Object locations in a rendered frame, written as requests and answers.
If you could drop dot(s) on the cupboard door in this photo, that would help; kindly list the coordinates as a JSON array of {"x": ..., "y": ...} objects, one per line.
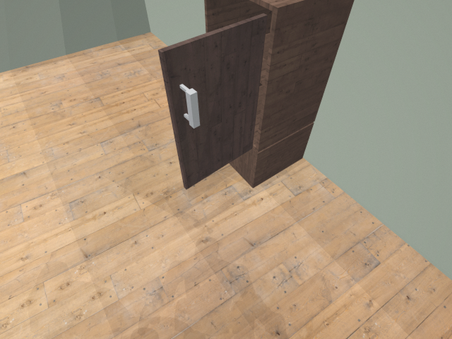
[{"x": 224, "y": 68}]

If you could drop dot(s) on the handle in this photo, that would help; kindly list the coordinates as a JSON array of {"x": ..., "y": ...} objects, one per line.
[{"x": 192, "y": 106}]

